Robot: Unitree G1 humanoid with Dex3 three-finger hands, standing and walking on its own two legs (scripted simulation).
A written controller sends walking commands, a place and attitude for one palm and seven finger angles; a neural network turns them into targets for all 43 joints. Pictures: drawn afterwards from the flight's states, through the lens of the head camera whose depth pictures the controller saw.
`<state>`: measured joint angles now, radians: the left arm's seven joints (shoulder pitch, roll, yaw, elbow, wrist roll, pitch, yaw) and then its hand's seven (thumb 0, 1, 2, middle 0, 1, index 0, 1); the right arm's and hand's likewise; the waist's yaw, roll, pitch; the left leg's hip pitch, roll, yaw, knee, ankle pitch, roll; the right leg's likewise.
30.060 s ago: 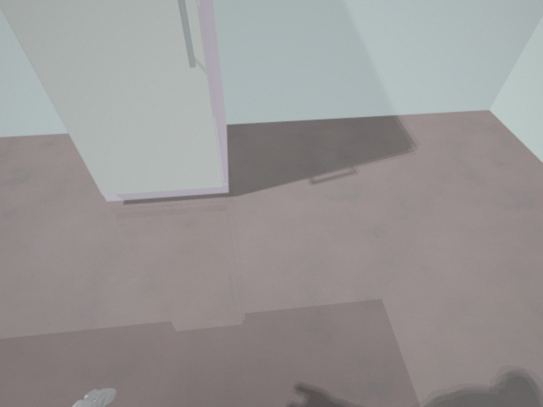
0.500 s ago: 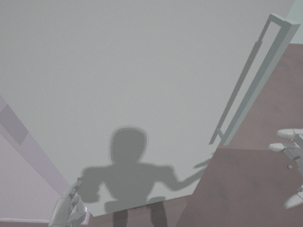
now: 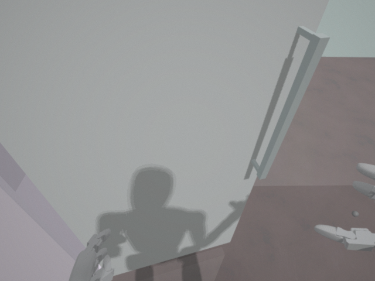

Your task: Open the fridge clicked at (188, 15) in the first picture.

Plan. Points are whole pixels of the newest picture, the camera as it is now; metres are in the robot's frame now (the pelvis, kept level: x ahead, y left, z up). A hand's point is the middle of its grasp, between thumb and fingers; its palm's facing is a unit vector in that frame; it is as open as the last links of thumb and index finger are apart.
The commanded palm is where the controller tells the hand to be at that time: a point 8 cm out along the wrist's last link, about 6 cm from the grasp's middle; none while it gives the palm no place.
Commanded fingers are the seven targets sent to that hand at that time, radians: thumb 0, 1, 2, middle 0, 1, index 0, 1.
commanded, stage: draw the hand back to the body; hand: right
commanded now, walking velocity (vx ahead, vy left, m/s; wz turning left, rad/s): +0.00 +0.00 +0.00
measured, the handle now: (277, 119) +0.42 -0.20 +0.16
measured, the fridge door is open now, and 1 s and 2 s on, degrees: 76 76 76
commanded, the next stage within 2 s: step back with the hand held close in 0.84 s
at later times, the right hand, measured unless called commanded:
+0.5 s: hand (352, 198) +0.21 -0.25 +0.17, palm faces +0.47 +0.79 -0.40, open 8.4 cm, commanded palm +0.17 -0.28 +0.18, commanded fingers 0.00 -0.90 -0.90 0.20 0.30 0.20 0.30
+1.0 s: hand (346, 204) +0.20 -0.24 +0.16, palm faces +0.47 +0.79 -0.39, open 7.4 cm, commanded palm +0.16 -0.27 +0.19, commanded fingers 0.00 -0.90 -0.90 0.20 0.30 0.20 0.30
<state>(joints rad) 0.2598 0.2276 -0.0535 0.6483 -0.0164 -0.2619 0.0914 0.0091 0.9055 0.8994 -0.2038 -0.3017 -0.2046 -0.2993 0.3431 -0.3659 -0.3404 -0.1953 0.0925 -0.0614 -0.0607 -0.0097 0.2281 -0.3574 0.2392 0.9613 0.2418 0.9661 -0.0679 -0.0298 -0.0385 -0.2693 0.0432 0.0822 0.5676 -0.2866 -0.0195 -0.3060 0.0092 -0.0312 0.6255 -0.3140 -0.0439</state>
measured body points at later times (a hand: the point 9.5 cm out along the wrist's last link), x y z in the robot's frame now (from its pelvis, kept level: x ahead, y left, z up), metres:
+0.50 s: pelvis +0.02 +0.02 +0.01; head +0.00 +0.03 +0.46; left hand +0.21 +0.25 -0.06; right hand +0.18 -0.29 +0.19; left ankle +0.01 +0.14 -0.73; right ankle +0.01 -0.09 -0.73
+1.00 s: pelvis +0.02 +0.03 +0.01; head -0.01 +0.05 +0.46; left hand +0.20 +0.25 -0.07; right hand +0.17 -0.28 +0.19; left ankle +0.01 +0.14 -0.73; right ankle +0.01 -0.08 -0.73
